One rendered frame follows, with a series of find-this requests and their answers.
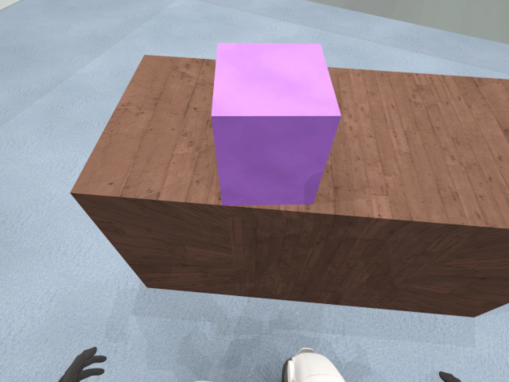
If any robot left hand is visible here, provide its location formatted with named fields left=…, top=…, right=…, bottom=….
left=58, top=347, right=107, bottom=382

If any right robot thigh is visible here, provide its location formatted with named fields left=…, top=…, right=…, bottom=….
left=287, top=353, right=345, bottom=382

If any pedestal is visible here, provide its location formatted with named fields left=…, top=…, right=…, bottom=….
left=70, top=55, right=509, bottom=318

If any right robot shin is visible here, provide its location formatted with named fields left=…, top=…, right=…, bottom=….
left=296, top=348, right=314, bottom=356

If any carton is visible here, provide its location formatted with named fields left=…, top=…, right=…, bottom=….
left=212, top=43, right=341, bottom=205

